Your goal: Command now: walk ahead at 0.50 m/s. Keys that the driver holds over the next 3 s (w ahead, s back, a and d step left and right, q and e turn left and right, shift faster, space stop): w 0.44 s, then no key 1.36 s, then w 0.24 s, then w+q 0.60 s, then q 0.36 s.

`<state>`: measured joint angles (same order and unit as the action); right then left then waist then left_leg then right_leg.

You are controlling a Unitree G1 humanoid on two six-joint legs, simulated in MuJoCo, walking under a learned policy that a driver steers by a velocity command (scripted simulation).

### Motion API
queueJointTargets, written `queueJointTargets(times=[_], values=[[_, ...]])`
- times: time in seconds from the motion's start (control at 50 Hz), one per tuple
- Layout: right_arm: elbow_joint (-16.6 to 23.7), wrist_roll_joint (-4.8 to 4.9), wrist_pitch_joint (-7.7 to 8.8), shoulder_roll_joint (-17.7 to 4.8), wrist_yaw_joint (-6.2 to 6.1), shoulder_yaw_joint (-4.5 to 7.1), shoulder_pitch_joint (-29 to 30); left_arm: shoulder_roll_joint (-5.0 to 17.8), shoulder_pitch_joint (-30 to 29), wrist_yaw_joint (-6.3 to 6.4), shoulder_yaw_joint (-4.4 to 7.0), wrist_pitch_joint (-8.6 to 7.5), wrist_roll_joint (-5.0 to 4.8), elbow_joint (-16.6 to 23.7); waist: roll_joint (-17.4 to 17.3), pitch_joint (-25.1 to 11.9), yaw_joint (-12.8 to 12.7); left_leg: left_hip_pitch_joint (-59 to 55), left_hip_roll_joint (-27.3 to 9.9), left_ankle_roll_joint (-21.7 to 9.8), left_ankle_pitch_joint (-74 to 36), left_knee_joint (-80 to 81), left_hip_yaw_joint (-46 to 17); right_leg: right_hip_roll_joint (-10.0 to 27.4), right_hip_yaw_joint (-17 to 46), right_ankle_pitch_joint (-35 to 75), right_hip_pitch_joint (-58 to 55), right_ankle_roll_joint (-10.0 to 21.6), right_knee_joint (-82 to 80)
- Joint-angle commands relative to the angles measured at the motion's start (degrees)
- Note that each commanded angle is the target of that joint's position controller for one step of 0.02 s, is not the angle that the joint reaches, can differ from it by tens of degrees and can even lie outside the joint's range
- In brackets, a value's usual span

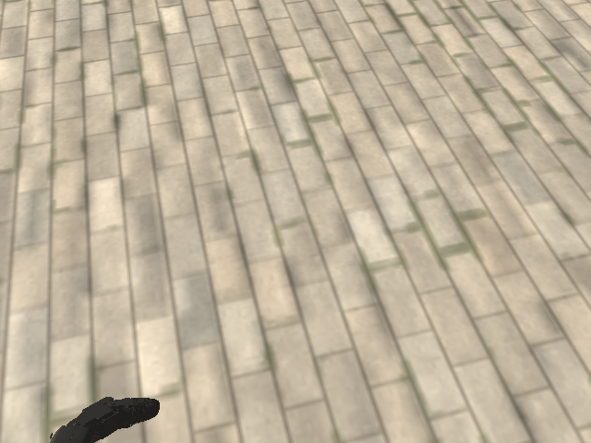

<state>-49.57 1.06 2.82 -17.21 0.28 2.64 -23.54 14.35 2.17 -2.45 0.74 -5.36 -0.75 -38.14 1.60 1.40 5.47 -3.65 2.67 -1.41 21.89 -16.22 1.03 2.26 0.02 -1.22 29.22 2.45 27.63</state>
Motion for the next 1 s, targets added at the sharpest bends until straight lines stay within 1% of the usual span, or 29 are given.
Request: queueJointTargets(times=[0.02,0.04,0.06,0.08,0.1,0.12,0.14,0.18,0.22,0.32,0.42,0.48,0.5,0.52,0.54,0.56,0.58,0.6,0.62,0.64,0.68,0.74,0.8,0.86,0.9,0.92,0.94,0.96,1.0], values=[[3.64,-0.78,-0.15,-8.28,-0.68,1.31,1.67,12.54,16.32,0.75,4.89,-0.77,0.45,-0.56,-4.32,-12.96,-11.96,8.18,-11.58,-5.22,-42.83,-23.83,-3.37,2.25,2.14,-0.17,-27.28,5.69,0.53],[5.67,-1.12,1.01,-2.04,-0.23,-0.76,-4.25,18.82,23.18,1.13,6.50,-0.37,1.49,-1.66,7.99,-22.51,-11.10,32.67,-2.83,-0.61,-19.49,-46.65,0.25,17.57,27.22,-6.62,-51.86,14.84,0.39],[4.73,-0.55,2.25,-3.10,0.04,-0.73,-3.57,14.47,24.89,1.09,5.50,-0.02,0.62,-2.35,11.50,-25.69,-12.09,42.36,0.47,-0.21,10.54,-55.45,-6.92,21.19,42.13,-12.44,-54.95,17.40,-7.72],[6.11,1.10,2.97,-8.27,0.43,0.75,1.68,11.22,20.95,1.25,4.27,0.17,0.35,-2.04,7.56,-16.11,-12.03,47.50,-3.22,-0.86,8.29,-59.02,-8.24,19.01,34.27,-14.89,-48.10,14.29,-9.21],[7.24,1.41,3.28,-8.18,0.49,0.70,5.60,9.89,16.88,1.36,3.79,0.34,0.33,-1.48,4.21,-9.95,-10.46,47.43,-6.18,-1.08,3.09,-57.04,-6.20,16.55,26.44,-11.68,-39.68,12.54,-10.47],[7.59,0.53,3.19,-7.40,0.40,0.71,7.61,8.45,13.74,1.17,3.32,0.34,0.53,-1.43,1.42,-5.28,-8.80,46.05,-8.00,-0.63,-0.64,-53.06,-5.07,13.96,21.30,-7.17,-32.07,11.72,-12.70],[7.29,-0.12,2.64,-6.89,0.30,1.01,7.10,7.17,11.77,1.03,2.92,0.04,0.98,-1.23,2.18,-3.35,-6.81,42.67,-9.69,-0.18,-3.58,-50.10,-5.34,11.97,17.68,-3.85,-26.74,10.91,-14.77],[6.31,-0.36,1.41,-4.36,0.31,0.55,4.50,7.45,10.50,0.79,3.14,-0.64,0.96,-1.72,3.23,-2.84,-4.64,38.17,-10.19,1.18,-6.11,-48.08,-4.60,10.54,13.91,0.70,-21.10,11.70,-17.92],[7.04,-0.71,0.71,-3.61,0.00,0.35,6.11,8.68,10.79,0.89,3.54,-1.24,0.74,-2.92,2.58,-1.18,-4.06,39.25,-10.59,2.46,-9.18,-43.92,-4.20,10.07,10.24,4.46,-18.86,12.32,-19.82],[9.90,-0.82,1.57,-1.80,0.57,-0.48,17.00,10.64,14.19,1.95,3.99,-0.60,0.33,-5.54,1.55,1.47,-7.51,38.26,-9.07,2.80,-24.91,-23.76,-2.35,7.29,3.69,4.01,-19.55,9.84,-21.15],[12.51,-0.17,2.21,-3.15,1.79,-0.21,23.71,12.34,18.69,2.34,4.59,0.59,-0.61,-8.83,1.70,2.83,-9.21,38.74,-7.63,0.72,-24.91,-15.32,-3.09,11.41,5.05,1.63,-27.67,8.65,-18.38],[12.08,-0.96,2.63,-4.85,2.22,0.58,20.82,12.80,17.63,2.92,4.85,1.82,-0.33,-9.72,2.60,0.75,-6.50,33.27,-5.45,-1.56,-19.95,-12.32,-1.82,11.67,4.87,15.38,-31.96,6.23,-10.98],[10.33,-1.49,2.85,-6.22,2.05,1.46,14.96,12.70,16.40,3.14,4.72,2.29,-0.22,-9.56,2.37,-3.14,-3.16,24.81,-3.33,-2.77,-21.96,-10.52,0.13,9.20,3.21,24.75,-31.51,4.51,-3.37],[8.44,-2.00,3.01,-9.14,1.64,2.55,8.20,10.87,17.24,3.35,3.97,2.40,0.41,-9.13,0.29,-9.25,-0.68,12.62,-5.27,-4.43,-33.85,-10.95,-0.83,5.37,0.95,23.06,-27.34,1.88,7.16],[8.01,-3.16,2.68,-13.74,1.20,3.28,2.46,6.51,22.18,3.19,2.35,1.82,2.24,-7.99,-10.37,-18.80,-1.53,-8.64,-18.63,-10.58,-51.67,-16.10,-15.67,-0.68,-1.07,-1.04,-10.75,-1.77,26.33],[7.29,-2.53,1.89,-13.24,1.44,3.13,0.91,3.64,29.01,2.85,1.38,1.33,1.28,-10.21,-19.91,-26.36,-2.68,-17.30,-27.14,-18.14,-52.81,-10.82,-33.16,-7.71,4.09,-37.60,1.12,-4.27,41.16],[7.67,-1.35,1.41,-9.46,1.59,2.25,1.97,10.08,25.51,2.73,2.98,1.25,-0.21,-11.04,-11.40,-23.33,-0.75,-12.07,-24.58,-16.22,-47.19,-8.66,-29.75,-5.06,9.32,-37.23,3.20,-4.01,45.95],[7.98,-0.95,1.33,-7.82,1.50,1.66,6.84,10.74,20.34,2.85,3.29,1.50,-1.06,-9.48,-8.60,-14.85,-2.07,-4.73,-22.66,-14.23,-46.19,-7.53,-22.28,-2.33,6.68,-33.80,6.55,-3.76,45.06],[8.16,-1.10,1.37,-6.06,1.51,1.06,10.65,9.99,17.46,3.33,3.19,2.00,-0.31,-9.14,-4.77,-10.45,-3.59,2.48,-20.06,-13.02,-47.01,-5.76,-17.82,0.26,4.86,-29.79,5.67,-4.22,41.82],[8.13,-1.44,1.46,-4.54,1.53,0.66,13.48,9.25,16.66,3.79,3.35,2.83,0.41,-8.95,-4.58,-8.09,-5.41,8.77,-18.37,-12.13,-47.04,-3.91,-14.54,2.21,4.64,-26.36,2.31,-4.54,37.98],[7.33,-2.71,1.89,-3.05,1.61,0.21,16.32,6.67,19.00,4.27,2.98,4.42,0.61,-9.91,-7.30,-8.07,-8.10,16.86,-15.83,-12.00,-49.15,-1.10,-9.71,2.86,4.08,-21.71,-6.65,-5.48,32.96],[5.66,-2.77,2.05,-4.08,1.06,0.37,18.28,5.04,17.92,4.96,2.46,5.21,1.10,-9.71,-8.13,-8.32,-8.81,19.57,-14.57,-12.41,-49.52,-0.01,-5.58,2.81,3.36,-17.73,-11.07,-6.21,21.52],[3.66,-2.37,0.99,-5.52,0.38,0.64,17.08,5.89,14.43,5.01,2.62,5.91,1.08,-9.52,-7.53,-8.45,-6.95,19.16,-14.69,-11.85,-36.00,1.52,-6.13,2.55,2.92,-12.14,-13.82,-5.98,13.96],[2.20,-2.02,-0.06,-5.00,0.16,0.27,17.23,6.27,11.66,5.00,2.93,6.43,1.04,-9.32,-6.72,-4.96,-6.26,20.81,-14.39,-10.86,-16.20,2.67,-8.33,2.25,2.61,-11.13,-15.84,-4.95,7.16],[1.25,-1.37,-0.48,-3.32,0.11,-0.45,17.11,5.86,11.18,5.01,2.89,6.11,1.83,-9.62,-5.27,-2.74,-7.20,22.55,-11.84,-7.64,-6.23,1.38,-8.33,1.79,2.08,-5.35,-20.33,-3.63,-2.34],[0.41,-1.70,-0.41,-2.05,0.16,-0.94,15.14,7.18,10.86,5.18,3.04,5.87,2.26,-9.35,-3.42,-2.31,-6.66,23.29,-10.00,-5.12,-4.00,-0.07,-7.90,4.31,4.83,0.29,-22.67,-2.80,-4.81],[0.02,-2.43,-0.17,-2.08,0.37,-0.89,12.37,10.44,10.36,5.44,3.59,5.79,1.88,-9.12,1.40,-2.29,-3.98,24.23,-6.57,-3.05,-2.45,-2.31,-5.75,6.75,6.57,5.75,-23.89,-1.39,-3.49],[-0.39,-2.20,-0.38,-1.87,0.21,-0.80,11.04,11.06,9.16,5.16,4.07,5.86,1.02,-10.47,6.32,-2.15,-2.56,21.40,-3.65,-1.63,-4.06,-2.38,-2.36,5.10,5.87,-3.36,-19.57,-0.12,-3.19],[-0.60,-1.90,-1.18,-2.86,-0.45,-0.64,14.66,6.12,8.49,4.55,3.07,5.34,1.51,-11.15,3.53,-1.59,-4.66,16.98,-3.76,-1.04,-8.18,-4.72,-1.36,3.28,4.95,-7.06,-15.76,-1.88,-5.07]])
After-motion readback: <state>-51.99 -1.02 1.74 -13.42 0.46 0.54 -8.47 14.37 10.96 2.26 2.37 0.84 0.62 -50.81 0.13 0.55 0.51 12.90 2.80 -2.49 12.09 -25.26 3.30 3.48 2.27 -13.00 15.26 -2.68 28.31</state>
